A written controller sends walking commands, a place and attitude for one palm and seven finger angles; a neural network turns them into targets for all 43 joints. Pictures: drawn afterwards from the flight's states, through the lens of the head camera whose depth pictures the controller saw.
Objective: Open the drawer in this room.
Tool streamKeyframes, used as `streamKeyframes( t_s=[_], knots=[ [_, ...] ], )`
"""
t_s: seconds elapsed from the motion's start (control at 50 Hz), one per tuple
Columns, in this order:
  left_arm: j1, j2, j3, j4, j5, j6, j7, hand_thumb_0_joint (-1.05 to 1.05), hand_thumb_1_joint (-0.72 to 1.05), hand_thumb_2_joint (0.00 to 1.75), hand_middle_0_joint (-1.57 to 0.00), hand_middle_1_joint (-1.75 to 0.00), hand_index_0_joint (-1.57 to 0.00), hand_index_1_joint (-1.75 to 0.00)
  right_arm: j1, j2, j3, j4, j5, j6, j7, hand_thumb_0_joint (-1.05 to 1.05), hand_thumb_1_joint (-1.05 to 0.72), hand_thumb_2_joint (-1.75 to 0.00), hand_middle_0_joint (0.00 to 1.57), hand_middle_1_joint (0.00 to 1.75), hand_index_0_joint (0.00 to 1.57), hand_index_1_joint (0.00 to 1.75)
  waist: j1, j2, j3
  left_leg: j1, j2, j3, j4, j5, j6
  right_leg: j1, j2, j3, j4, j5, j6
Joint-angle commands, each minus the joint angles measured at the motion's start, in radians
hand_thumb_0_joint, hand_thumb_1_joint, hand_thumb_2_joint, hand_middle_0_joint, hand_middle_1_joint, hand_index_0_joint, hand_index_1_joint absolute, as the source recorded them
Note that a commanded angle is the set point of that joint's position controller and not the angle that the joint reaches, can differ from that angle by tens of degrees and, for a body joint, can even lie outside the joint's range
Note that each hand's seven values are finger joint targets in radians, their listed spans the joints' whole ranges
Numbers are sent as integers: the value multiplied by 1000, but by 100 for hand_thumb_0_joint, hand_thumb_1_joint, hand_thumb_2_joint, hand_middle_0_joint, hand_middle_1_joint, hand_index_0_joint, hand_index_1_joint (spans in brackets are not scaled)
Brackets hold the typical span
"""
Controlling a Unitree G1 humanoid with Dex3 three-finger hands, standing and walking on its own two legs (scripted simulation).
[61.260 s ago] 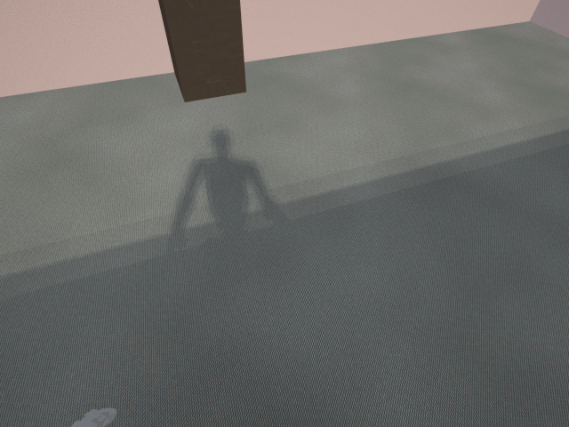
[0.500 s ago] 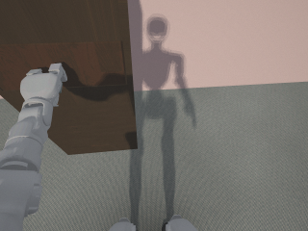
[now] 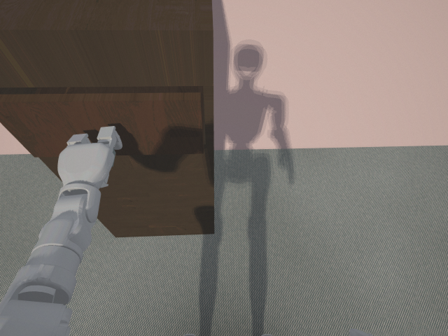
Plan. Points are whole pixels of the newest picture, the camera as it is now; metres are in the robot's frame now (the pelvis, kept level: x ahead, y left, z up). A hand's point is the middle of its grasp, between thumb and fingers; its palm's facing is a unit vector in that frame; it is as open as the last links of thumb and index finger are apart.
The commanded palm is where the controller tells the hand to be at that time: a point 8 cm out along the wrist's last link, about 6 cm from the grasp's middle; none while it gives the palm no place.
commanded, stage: pull the drawer open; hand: left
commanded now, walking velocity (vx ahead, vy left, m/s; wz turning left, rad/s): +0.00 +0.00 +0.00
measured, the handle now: (104, 147) +0.46 +0.26 +0.02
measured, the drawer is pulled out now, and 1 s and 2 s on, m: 0.03 0.17 0.30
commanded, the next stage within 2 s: open the thumb to release the handle in 1.96 s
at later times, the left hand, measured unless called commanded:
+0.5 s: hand (97, 188) +0.38 +0.25 +0.00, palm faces -0.04 -0.05 -1.00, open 7.1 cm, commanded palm +0.33 +0.24 +0.05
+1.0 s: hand (86, 249) +0.26 +0.24 +0.00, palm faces +0.00 -0.08 -1.00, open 7.1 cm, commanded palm +0.22 +0.24 +0.05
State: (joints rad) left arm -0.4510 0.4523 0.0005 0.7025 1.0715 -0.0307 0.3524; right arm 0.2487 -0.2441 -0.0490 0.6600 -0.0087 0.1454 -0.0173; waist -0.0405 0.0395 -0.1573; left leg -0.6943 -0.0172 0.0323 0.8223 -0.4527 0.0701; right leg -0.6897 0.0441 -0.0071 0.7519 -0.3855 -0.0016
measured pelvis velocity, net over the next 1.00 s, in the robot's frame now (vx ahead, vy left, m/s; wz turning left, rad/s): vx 0.00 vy -0.02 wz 0.00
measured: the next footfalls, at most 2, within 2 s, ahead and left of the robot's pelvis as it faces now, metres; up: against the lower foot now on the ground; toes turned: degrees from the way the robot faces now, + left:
none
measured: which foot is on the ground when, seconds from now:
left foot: down 0.00-1.00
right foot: down 0.00-1.00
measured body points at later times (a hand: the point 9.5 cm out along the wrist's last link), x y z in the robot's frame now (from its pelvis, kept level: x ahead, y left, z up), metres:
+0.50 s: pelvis -0.02 -0.01 +0.00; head +0.06 -0.02 +0.44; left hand +0.37 +0.25 +0.05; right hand +0.02 -0.29 -0.13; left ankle -0.04 +0.07 -0.70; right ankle -0.02 -0.13 -0.70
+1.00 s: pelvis +0.00 -0.02 +0.01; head +0.04 -0.03 +0.45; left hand +0.26 +0.24 +0.05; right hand +0.20 -0.25 -0.09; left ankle -0.04 +0.07 -0.70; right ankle -0.02 -0.13 -0.70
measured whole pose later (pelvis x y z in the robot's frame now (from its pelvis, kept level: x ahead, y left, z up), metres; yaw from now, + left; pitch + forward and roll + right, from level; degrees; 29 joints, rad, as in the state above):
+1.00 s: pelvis +0.00 -0.02 +0.01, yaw +0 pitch +12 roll -1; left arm 0.13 0.38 -0.03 0.19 1.04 0.06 0.37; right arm 0.11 -0.23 -0.03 0.59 -0.01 0.08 0.00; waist 0.02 0.04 -0.14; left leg -0.55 -0.02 0.04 0.77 -0.44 0.05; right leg -0.56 0.04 0.00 0.75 -0.40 -0.02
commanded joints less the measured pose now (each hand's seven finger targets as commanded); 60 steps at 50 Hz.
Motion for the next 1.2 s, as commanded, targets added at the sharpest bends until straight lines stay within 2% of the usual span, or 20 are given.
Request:
streamKeyframes(
  t_s=[0.0,0.04,0.1,0.18,0.26,0.3,0.36,0.38,0.52,0.54,0.62,0.64,0.76,0.78,0.82,0.84,0.94,0.96,0.98,1.18],
  knots=[
    [-419,283,80,-72,39,24,26,0,90,90,-40,-135,-40,-135,125,-169,-61,-38,-6,-15,-24,0,-90,-90,20,30,20,30,-12,100,-370,348,39,-66,-31,799,-70,79,23,-31,-3,432,-39],
    [-480,254,52,-81,39,13,22,0,90,90,-40,-135,-40,-135,134,-165,-66,-36,-8,-14,-21,0,-90,-90,20,30,20,30,-19,121,-406,393,45,-79,-18,853,-81,46,23,-35,2,422,-37],
    [-488,254,49,-11,30,11,12,0,90,90,-40,-135,-40,-135,135,-166,-64,-32,-7,-8,-24,0,-90,-90,20,30,20,30,-23,58,-399,342,33,-69,-19,752,-67,80,23,-28,-5,415,-37],
    [-537,252,36,15,27,-17,7,0,90,90,-40,-135,-40,-135,131,-162,-58,-38,-4,-10,-28,0,-90,-90,20,30,20,30,-27,46,-397,292,21,-59,-26,640,-52,90,21,-19,-14,392,-36],
    [-358,252,69,3,12,-46,-2,0,90,90,-40,-135,-40,-135,113,-157,-59,-61,-1,-11,-24,0,-90,-90,20,30,20,30,23,54,-426,277,15,-46,-38,612,-44,156,23,-8,-12,406,-44],
    [-308,207,40,-46,2,-61,-5,0,90,90,-40,-135,-40,-135,96,-150,-60,-78,4,-18,-22,0,-90,-90,20,30,20,30,22,51,-403,264,17,-38,-50,581,-39,168,23,-6,-25,399,-43],
    [-164,258,102,-74,-8,-65,-3,0,90,90,-40,-135,-40,-135,78,-156,-57,-92,9,-18,-23,0,-90,-90,20,30,20,30,48,0,-388,209,12,-29,-66,537,-31,226,25,9,-29,419,-44],
    [-164,221,65,-120,-7,-67,-1,0,90,90,-40,-135,-40,-135,65,-153,-56,-108,11,-24,-22,0,-90,-90,20,30,20,30,40,5,-370,195,10,-21,-76,499,-29,224,23,8,-39,405,-40],
    [69,246,134,-271,-17,-30,36,0,90,90,-40,-135,-40,-135,24,-160,-64,-112,14,-38,-18,0,-90,-90,20,30,20,30,70,46,-346,248,22,-29,-99,583,-39,242,25,13,-45,419,-48],
    [82,197,88,-315,-18,-21,42,0,90,90,-40,-135,-40,-135,14,-154,-61,-127,14,-44,-16,0,-90,-90,20,30,20,30,57,47,-335,264,26,-29,-101,590,-40,226,24,6,-46,411,-43],
    [248,220,139,-428,-37,15,53,0,90,90,-40,-135,-40,-135,-22,-156,-63,-135,14,-56,-11,0,-90,-90,20,30,20,30,79,57,-342,304,32,-40,-107,675,-50,265,22,8,-46,457,-46],
    [275,159,83,-468,-35,26,55,0,90,90,-40,-135,-40,-135,-35,-148,-58,-150,13,-62,-8,0,-90,-90,20,30,20,30,68,56,-323,320,35,-42,-106,684,-50,238,20,0,-46,440,-39],
    [386,137,86,-556,-43,71,59,0,90,90,-40,-135,-40,-135,-85,-142,-48,-160,12,-81,-5,0,-90,-90,20,30,20,30,68,39,-251,348,41,-61,-116,685,-60,223,19,-13,-49,412,-39],
    [385,118,61,-603,-38,71,60,0,90,90,-40,-135,-40,-135,-100,-141,-43,-171,6,-87,-3,0,-90,-90,20,30,20,30,72,51,-266,358,39,-53,-112,690,-57,222,15,-12,-51,419,-36],
    [460,149,102,-626,-42,73,59,0,90,90,-40,-135,-40,-135,-116,-139,-41,-173,6,-87,-4,0,-90,-90,20,30,20,30,89,48,-280,366,36,-58,-113,712,-64,258,15,-3,-47,439,-42],
    [472,109,62,-648,-30,77,62,0,90,90,-40,-135,-40,-135,-131,-129,-33,-185,3,-92,-1,0,-90,-90,20,30,20,30,86,48,-264,376,38,-60,-110,717,-64,230,12,-8,-42,424,-38],
    [557,65,31,-749,-27,72,60,0,90,90,-40,-135,-40,-135,-172,-118,-23,-201,-5,-103,10,0,-90,-90,20,30,20,30,93,47,-236,392,34,-61,-100,724,-69,219,9,-9,-41,425,-39],
    [619,108,86,-737,-30,66,63,0,90,90,-40,-135,-40,-135,-168,-110,-26,-193,-3,-105,9,0,-90,-90,20,30,20,30,108,50,-241,393,32,-64,-101,737,-75,242,14,-5,-35,436,-44],
    [656,67,47,-770,-26,66,64,0,90,90,-40,-135,-40,-135,-184,-111,-17,-208,-8,-110,12,0,-90,-90,20,30,20,30,110,41,-242,389,29,-57,-95,735,-71,237,10,-5,-33,451,-40],
    [911,92,112,-899,-26,29,92,0,90,90,-40,-135,-40,-135,-225,-101,1,-219,-22,-126,21,0,-90,-90,20,30,20,30,127,-3,-202,329,6,-45,-78,619,-61,256,5,43,-18,508,-43]
  ],
)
